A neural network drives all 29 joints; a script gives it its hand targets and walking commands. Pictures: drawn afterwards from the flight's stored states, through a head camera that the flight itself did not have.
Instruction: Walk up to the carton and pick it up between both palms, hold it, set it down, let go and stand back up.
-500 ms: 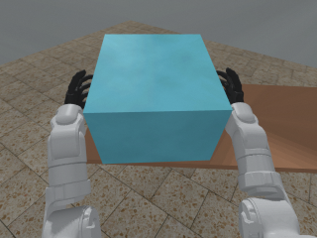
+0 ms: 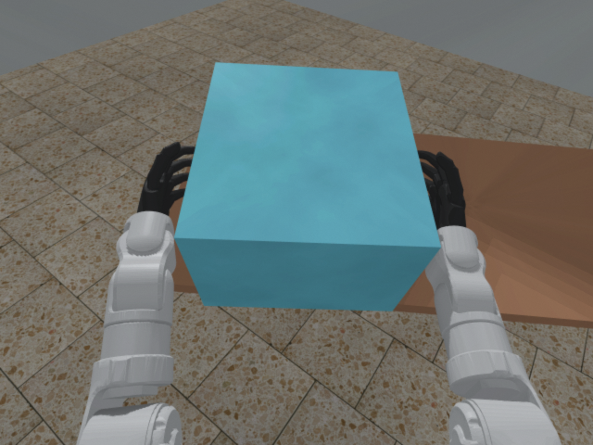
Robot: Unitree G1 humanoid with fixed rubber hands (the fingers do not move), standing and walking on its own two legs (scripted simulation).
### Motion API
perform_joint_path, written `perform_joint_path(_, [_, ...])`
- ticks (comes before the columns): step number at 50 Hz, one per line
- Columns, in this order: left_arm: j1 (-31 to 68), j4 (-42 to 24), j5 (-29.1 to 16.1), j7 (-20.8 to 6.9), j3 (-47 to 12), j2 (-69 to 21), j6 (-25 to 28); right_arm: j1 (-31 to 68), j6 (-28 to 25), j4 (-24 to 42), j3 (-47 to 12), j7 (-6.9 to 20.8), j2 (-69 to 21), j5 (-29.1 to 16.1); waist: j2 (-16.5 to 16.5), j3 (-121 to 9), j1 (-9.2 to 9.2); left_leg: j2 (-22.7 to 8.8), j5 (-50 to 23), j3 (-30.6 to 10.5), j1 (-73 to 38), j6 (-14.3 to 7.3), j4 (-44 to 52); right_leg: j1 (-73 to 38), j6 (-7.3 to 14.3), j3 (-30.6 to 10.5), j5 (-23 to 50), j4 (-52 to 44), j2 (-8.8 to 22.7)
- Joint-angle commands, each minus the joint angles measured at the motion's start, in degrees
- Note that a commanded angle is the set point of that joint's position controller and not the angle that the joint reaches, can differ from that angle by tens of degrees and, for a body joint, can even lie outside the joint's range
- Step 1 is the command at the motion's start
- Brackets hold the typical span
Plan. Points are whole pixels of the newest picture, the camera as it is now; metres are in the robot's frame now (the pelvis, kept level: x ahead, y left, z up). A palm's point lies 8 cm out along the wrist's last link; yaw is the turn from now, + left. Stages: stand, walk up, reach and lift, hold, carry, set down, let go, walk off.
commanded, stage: set down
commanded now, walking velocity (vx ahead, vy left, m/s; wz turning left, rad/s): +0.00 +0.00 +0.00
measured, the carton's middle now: (303, 185) +0.44 -0.02 +0.11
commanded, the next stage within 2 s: none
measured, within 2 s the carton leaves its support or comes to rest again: neither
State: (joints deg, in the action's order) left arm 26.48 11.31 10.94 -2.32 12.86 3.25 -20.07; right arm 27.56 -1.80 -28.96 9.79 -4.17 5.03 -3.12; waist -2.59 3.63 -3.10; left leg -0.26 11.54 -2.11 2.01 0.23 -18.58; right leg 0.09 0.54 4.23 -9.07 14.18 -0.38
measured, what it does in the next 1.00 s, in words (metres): stands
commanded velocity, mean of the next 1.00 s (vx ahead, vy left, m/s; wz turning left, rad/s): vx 0.00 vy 0.00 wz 0.00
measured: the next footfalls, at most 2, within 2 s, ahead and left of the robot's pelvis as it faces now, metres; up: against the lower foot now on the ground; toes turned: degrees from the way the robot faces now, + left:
none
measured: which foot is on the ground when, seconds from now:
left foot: down 0.00-1.00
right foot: down 0.00-1.00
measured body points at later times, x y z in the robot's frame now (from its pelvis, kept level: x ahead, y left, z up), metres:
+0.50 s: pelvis +0.00 +0.00 +0.00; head -0.01 +0.02 +0.45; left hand +0.40 +0.17 +0.12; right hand +0.38 -0.20 +0.13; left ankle -0.01 +0.12 -0.75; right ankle -0.01 -0.11 -0.75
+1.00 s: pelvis +0.00 +0.00 +0.00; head +0.03 +0.02 +0.45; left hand +0.43 +0.16 +0.09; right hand +0.40 -0.22 +0.11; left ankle -0.01 +0.12 -0.75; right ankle -0.01 -0.11 -0.75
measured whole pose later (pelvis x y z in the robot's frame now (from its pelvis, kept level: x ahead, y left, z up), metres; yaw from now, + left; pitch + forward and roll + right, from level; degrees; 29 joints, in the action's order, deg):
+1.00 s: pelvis +0.00 +0.00 +0.00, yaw -2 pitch +1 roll +0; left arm 38.8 42.8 12.9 -1.7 18.7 3.6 -4.2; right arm 38.2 -9.9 -49.3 24.1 -0.2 3.2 9.8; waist -2.5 0.8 -1.2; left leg -0.8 9.8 0.7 7.4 0.3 -15.9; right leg 7.4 0.7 3.2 -8.1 14.2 -0.4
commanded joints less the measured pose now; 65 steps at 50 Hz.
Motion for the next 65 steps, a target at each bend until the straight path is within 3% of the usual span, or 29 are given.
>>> perform_joint_path(1, [29.8,-5.0,-3.8,-6.5,-22.2,-24.6,3.1,35.7,-3.1,12.5,-23.3,7.0,-22.1,-0.8,1.3,-25.7,0.37,2.2,-21.9,3.4,-4.7,2.8,0.6,-10.3,-3.2,2.2,23.1,2.6,-1.3])
perform_joint_path(5, [29.9,-3.3,-2.9,-7.2,-19.3,-23.1,3.0,35.5,-2.9,10.6,-22.6,6.6,-22.8,-0.6,0.1,-23.7,1.17,2.6,-19.2,3.9,0.0,1.7,2.0,-13.6,-3.9,1.1,26.4,3.5,-0.6])
perform_joint_path(9, [29.9,1.4,-1.1,-8.0,-16.4,-24.3,2.5,35.7,-2.7,7.3,-19.6,7.1,-22.3,1.0,1.2,-20.5,1.91,2.3,-17.6,4.4,-1.2,1.7,3.2,-10.3,-3.3,1.8,21.4,2.1,-0.6])
perform_joint_path(11, [30.7,2.5,-1.1,-8.0,-15.3,-23.2,3.1,35.7,-3.3,6.0,-17.4,7.3,-21.5,2.0,0.6,-19.4,1.1,1.8,-16.6,4.9,-1.3,2.0,3.2,-9.9,-3.2,1.9,19.4,1.4,-0.8])
perform_joint_path(16, [39.1,4.4,-2.4,-6.2,-17.7,-25.1,7.9,38.5,-6.3,1.9,-12.5,8.3,-21.9,5.3,4.0,-24.9,0.1,1.4,-16.2,5.1,-4.6,3.2,2.4,-4.5,-2.5,2.9,15.7,1.3,-0.5])
perform_joint_path(21, [42.9,8.6,-3.2,-4.4,-18.6,-26.9,12.2,39.9,-8.5,-2.0,-10.7,9.0,-23.5,8.0,4.0,-28.4,0.24,0.9,-21.7,5.0,-6.9,4.2,1.1,-3.9,-2.6,3.2,19.1,1.1,-1.4])
perform_joint_path(22, [42.0,11.3,-2.4,-4.5,-18.1,-27.0,12.3,40.6,-8.7,-3.2,-9.5,9.0,-22.5,8.4,3.7,-27.5,-0.16,1.0,-20.1,5.2,-6.3,4.0,1.3,-3.5,-2.5,3.2,17.3,1.0,-1.2])
perform_joint_path(23, [41.9,13.1,-1.8,-4.6,-16.3,-27.0,12.3,41.1,-8.6,-4.5,-8.8,9.2,-22.8,8.7,3.0,-26.4,0.78,1.1,-17.3,5.6,-5.2,3.4,2.1,-3.4,-2.6,3.4,15.0,0.7,-1.0])
perform_joint_path(24, [41.9,14.1,-1.7,-4.8,-15.9,-26.8,12.1,41.1,-8.5,-5.6,-8.3,9.1,-22.7,9.3,2.4,-25.4,0.23,1.2,-16.6,5.4,-4.9,3.0,2.7,-4.2,-2.9,3.2,15.8,0.5,-0.7])
perform_joint_path(27, [43.0,16.6,-0.8,-5.1,-13.6,-26.0,12.4,41.9,-8.4,-6.9,-5.8,9.7,-22.9,10.5,2.3,-25.6,0.95,1.1,-12.4,5.9,-1.8,2.5,4.2,-4.3,-2.6,2.3,13.5,0.2,-0.2])
perform_joint_path(33, [44.2,18.1,-0.5,-3.8,-12.4,-25.6,15.1,41.4,-9.7,-10.8,-5.0,10.5,-22.6,10.8,2.6,-29.0,1.2,0.5,-21.7,5.7,-5.9,3.7,1.7,-3.8,-2.6,3.2,19.0,1.0,-1.1])
perform_joint_path(35, [45.5,18.6,-0.4,-3.6,-12.0,-26.4,16.1,42.9,-10.4,-9.8,-5.8,10.8,-24.1,10.5,3.2,-30.3,2.53,1.0,-21.9,5.8,-3.4,3.0,1.7,-5.2,-2.8,2.6,21.3,1.7,-0.6])
perform_joint_path(36, [45.1,19.9,0.1,-3.4,-11.1,-25.1,16.2,42.6,-10.2,-10.2,-5.0,10.7,-23.3,11.7,2.3,-29.5,2.25,0.9,-20.8,6.1,-2.5,2.8,2.1,-5.3,-3.1,2.2,21.1,1.6,-0.6])
perform_joint_path(37, [44.4,20.4,0.7,-3.5,-9.4,-25.1,16.5,42.0,-10.1,-11.4,-4.8,11.0,-24.5,11.6,1.7,-29.2,3.41,1.0,-20.3,6.1,-2.2,2.2,2.5,-6.3,-3.2,2.2,21.6,1.9,-0.5])
perform_joint_path(41, [43.2,23.0,1.0,-4.0,-8.1,-24.8,16.6,41.4,-10.1,-12.8,-4.3,10.9,-24.2,12.4,0.0,-28.4,2.79,0.7,-18.9,6.0,0.0,1.7,3.0,-8.7,-3.6,1.7,23.8,2.6,-0.3])
perform_joint_path(45, [45.0,23.7,0.8,-3.9,-8.6,-25.2,18.6,42.6,-11.5,-11.4,-3.4,10.7,-24.3,13.5,0.9,-30.2,1.87,1.1,-20.8,6.4,0.8,2.2,2.2,-8.4,-4.0,1.6,27.7,3.5,-0.1])
perform_joint_path(52, [50.0,25.0,0.4,-1.9,-10.5,-25.4,22.9,42.3,-13.4,-15.4,-0.6,11.5,-23.9,15.9,5.1,-37.5,1.48,0.0,-26.4,6.3,-3.6,4.0,-0.3,-2.5,-2.7,2.5,26.1,3.8,-0.5])
perform_joint_path(54, [50.9,25.6,-0.3,-1.6,-11.6,-26.8,23.7,43.4,-13.5,-16.6,-0.1,11.6,-24.5,16.1,5.5,-37.5,0.62,-0.2,-27.3,6.0,-5.4,4.3,-1.0,0.1,-2.2,2.5,24.2,3.0,-0.7])
perform_joint_path(57, [50.9,29.3,0.7,-1.4,-10.2,-26.3,23.8,43.3,-13.3,-19.9,2.1,12.0,-23.3,16.9,6.0,-35.3,1.03,-0.7,-25.3,5.9,-5.0,4.8,-0.9,2.6,-1.5,2.6,19.9,2.0,-0.8])
perform_joint_path(61, [50.8,32.1,1.4,-2.2,-6.6,-24.9,24.0,44.6,-12.3,-19.8,2.2,12.5,-23.8,18.0,1.6,-33.2,1.43,-0.1,-19.9,6.5,0.0,3.1,1.3,-0.7,-2.7,1.9,19.9,2.3,-0.5])
perform_joint_path(65, [50.6,33.1,0.9,-2.8,-5.3,-24.8,25.0,46.3,-13.3,-17.8,1.5,12.9,-25.1,17.7,0.5,-35.4,2.66,0.2,-22.2,6.3,2.9,2.3,0.9,-4.8,-3.3,1.6,26.2,4.2,0.0])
